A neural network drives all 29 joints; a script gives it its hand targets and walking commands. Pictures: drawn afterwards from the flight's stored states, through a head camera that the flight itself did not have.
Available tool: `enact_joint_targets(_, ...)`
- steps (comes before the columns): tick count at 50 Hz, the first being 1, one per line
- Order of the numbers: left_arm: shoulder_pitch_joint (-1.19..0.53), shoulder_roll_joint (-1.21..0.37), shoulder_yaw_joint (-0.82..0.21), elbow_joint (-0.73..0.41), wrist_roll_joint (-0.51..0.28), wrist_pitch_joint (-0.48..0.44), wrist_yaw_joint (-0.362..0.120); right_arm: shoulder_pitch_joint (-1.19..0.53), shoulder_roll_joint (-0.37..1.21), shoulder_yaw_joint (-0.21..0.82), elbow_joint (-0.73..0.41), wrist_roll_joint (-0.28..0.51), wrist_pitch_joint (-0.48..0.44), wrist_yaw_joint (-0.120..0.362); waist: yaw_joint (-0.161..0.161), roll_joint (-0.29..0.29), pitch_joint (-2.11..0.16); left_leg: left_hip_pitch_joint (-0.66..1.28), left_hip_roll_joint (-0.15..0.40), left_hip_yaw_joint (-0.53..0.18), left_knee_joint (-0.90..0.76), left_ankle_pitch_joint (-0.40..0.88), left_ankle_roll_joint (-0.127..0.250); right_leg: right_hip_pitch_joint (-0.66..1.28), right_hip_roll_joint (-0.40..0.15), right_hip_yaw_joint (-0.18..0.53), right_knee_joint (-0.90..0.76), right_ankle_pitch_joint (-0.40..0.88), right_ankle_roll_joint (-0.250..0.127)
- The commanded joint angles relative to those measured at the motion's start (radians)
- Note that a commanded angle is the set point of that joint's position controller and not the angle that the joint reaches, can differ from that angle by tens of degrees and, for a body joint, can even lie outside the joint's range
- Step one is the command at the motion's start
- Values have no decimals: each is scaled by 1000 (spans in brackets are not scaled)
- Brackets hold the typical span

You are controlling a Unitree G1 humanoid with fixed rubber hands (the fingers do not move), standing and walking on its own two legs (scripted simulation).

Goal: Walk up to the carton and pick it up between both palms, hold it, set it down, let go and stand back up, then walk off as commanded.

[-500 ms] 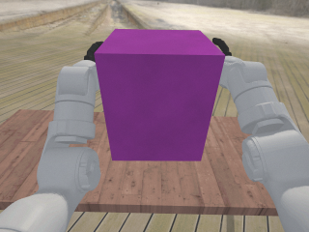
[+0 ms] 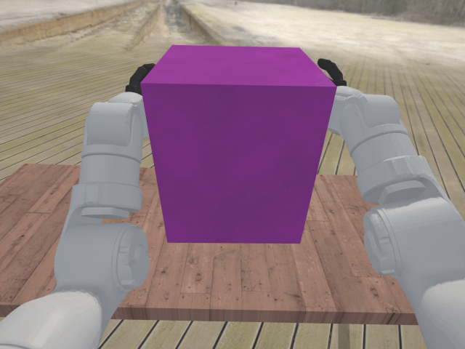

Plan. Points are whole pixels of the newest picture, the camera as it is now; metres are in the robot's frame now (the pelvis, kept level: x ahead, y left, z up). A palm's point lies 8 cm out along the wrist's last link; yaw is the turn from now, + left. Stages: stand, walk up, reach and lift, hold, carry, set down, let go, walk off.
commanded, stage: hold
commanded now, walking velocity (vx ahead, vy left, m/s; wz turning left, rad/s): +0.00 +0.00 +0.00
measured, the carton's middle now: (235, 142) +0.36 +0.00 +0.28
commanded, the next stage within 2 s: none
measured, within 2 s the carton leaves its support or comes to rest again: neither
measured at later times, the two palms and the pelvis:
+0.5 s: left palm (139, 104) +0.37 +0.15 +0.33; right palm (334, 101) +0.37 -0.15 +0.35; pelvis +0.00 +0.00 +0.00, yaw -1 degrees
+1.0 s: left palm (138, 107) +0.37 +0.15 +0.33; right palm (335, 104) +0.37 -0.15 +0.34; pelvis +0.00 +0.00 +0.00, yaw -1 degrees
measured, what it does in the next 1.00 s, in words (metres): stands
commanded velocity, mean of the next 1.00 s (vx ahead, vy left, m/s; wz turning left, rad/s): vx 0.00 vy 0.00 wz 0.00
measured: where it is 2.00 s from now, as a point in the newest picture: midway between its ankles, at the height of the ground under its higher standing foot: outside the picture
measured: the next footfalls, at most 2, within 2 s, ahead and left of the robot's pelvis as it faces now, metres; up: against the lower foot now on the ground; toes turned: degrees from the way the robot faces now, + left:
none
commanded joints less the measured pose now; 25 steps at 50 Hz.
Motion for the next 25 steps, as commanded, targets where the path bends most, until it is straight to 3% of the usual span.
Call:
enact_joint_targets(1,-922,-546,-254,-199,-126,-89,-119,-736,713,93,-289,172,21,116,-12,71,-282,89,-116,-7,-49,208,-9,150,65,96,3,244,98)
enact_joint_targets(2,-902,-569,-257,-149,-142,-83,-120,-763,694,90,-294,171,18,119,-22,30,-221,74,-102,-17,-61,159,0,116,66,104,-30,197,94)
enact_joint_targets(3,-871,-600,-295,-184,-164,-84,-124,-766,703,89,-350,180,3,119,-25,60,-309,80,-97,-17,-46,239,-21,184,71,103,-8,273,78)
enact_joint_targets(4,-854,-589,-256,-122,-152,-81,-127,-801,676,66,-350,163,8,118,-15,11,-254,75,-94,-12,-59,180,-5,131,69,103,-33,198,86)
enact_joint_targets(5,-875,-594,-285,-173,-173,-87,-131,-769,690,73,-358,159,6,119,-29,27,-255,77,-88,-28,-52,206,-12,147,61,115,-26,242,77)
enact_joint_targets(6,-930,-605,-299,-186,-160,-88,-127,-779,688,82,-320,182,7,127,-16,75,-279,75,-96,-14,-53,189,-23,157,71,105,-24,212,70)
enact_joint_targets(8,-1023,-587,-309,-286,-170,-101,-104,-824,742,106,-342,201,0,138,7,69,-388,102,-103,-22,-43,216,-12,166,75,95,-7,232,71)
enact_joint_targets(10,-953,-568,-270,-221,-170,-101,-96,-838,731,104,-359,182,1,138,16,15,-312,77,-102,-15,-47,187,1,141,69,111,-27,211,82)
enact_joint_targets(11,-944,-584,-253,-131,-152,-92,-99,-859,707,72,-334,167,4,138,-3,17,-256,41,-97,-14,-65,116,1,120,67,104,-39,146,79)
enact_joint_targets(12,-971,-575,-258,-171,-166,-98,-99,-841,740,82,-326,172,2,143,16,7,-287,52,-102,-10,-67,107,9,114,64,105,-27,143,81)
enact_joint_targets(13,-987,-571,-240,-134,-163,-101,-104,-842,750,76,-307,162,2,143,12,-6,-245,24,-108,-12,-65,70,18,112,54,107,-34,124,86)
enact_joint_targets(14,-973,-576,-262,-138,-162,-98,-106,-830,729,55,-284,152,0,139,7,38,-263,35,-92,-19,-57,110,0,132,57,113,-16,163,68)
enact_joint_targets(15,-957,-585,-243,-120,-142,-95,-110,-803,718,53,-238,151,3,143,17,52,-250,31,-95,-10,-71,89,-7,121,62,111,-26,109,70)
enact_joint_targets(16,-1021,-584,-269,-186,-170,-100,-108,-804,730,65,-263,178,6,145,2,48,-310,56,-95,-22,-54,131,-5,125,68,105,-11,169,68)
enact_joint_targets(17,-963,-601,-259,-99,-141,-86,-108,-786,679,31,-220,159,11,149,-27,61,-205,34,-92,-23,-79,83,-19,111,65,101,-30,131,61)
enact_joint_targets(18,-960,-547,-193,-113,-115,-96,-110,-815,732,53,-227,164,10,148,39,11,-232,37,-105,0,-74,99,4,132,59,107,-30,119,86)
enact_joint_targets(19,-950,-533,-175,-79,-111,-91,-116,-803,732,39,-208,163,18,146,33,6,-225,13,-108,-10,-86,56,11,129,44,115,-38,100,93)
enact_joint_targets(21,-984,-548,-224,-100,-122,-94,-117,-759,685,25,-167,154,16,149,6,74,-230,24,-101,-11,-76,83,-9,104,52,117,-28,127,77)
enact_joint_targets(22,-949,-584,-241,-98,-144,-96,-121,-833,692,28,-260,154,-3,146,3,52,-286,29,-94,-15,-75,119,-8,137,52,111,-32,149,79)
enact_joint_targets(23,-984,-560,-237,-168,-148,-108,-111,-833,724,65,-276,161,-4,139,14,15,-354,63,-110,-9,-55,181,5,171,61,102,-14,238,84)
enact_joint_targets(24,-965,-578,-281,-195,-185,-109,-114,-828,722,78,-334,180,-9,138,-9,18,-381,58,-104,-23,-34,237,-5,198,58,114,-4,332,82)
enact_joint_targets(25,-992,-555,-238,-136,-140,-101,-116,-823,698,64,-281,180,4,137,-10,36,-295,72,-114,-16,-45,192,-4,161,53,106,-17,260,93)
